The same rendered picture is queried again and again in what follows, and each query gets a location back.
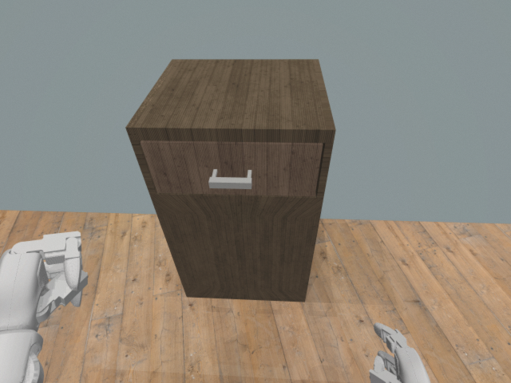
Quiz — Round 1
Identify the cabinet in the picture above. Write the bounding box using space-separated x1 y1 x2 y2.
125 59 336 302

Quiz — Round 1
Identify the left robot forearm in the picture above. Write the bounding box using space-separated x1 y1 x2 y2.
0 330 44 383

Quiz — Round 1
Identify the right robot hand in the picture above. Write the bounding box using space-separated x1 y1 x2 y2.
369 322 430 383

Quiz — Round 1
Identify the drawer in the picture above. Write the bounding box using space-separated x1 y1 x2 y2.
141 140 323 196

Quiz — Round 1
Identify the handle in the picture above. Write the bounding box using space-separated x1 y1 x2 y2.
208 169 252 189

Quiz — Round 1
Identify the left robot hand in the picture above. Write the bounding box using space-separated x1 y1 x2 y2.
0 231 88 332

